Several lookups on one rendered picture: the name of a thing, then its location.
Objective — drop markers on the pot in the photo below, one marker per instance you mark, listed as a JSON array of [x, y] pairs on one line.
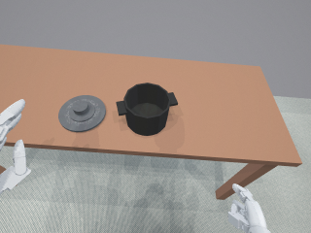
[[146, 107]]

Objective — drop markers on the table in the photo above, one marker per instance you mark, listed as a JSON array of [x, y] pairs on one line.
[[226, 112]]

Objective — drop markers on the robot right hand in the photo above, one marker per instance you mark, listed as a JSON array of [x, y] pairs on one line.
[[248, 215]]

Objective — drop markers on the knob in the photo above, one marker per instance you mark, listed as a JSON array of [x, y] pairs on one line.
[[80, 107]]

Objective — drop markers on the robot left hand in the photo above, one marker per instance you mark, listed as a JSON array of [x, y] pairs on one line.
[[13, 175]]

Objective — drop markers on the lid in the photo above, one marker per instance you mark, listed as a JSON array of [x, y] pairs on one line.
[[82, 123]]

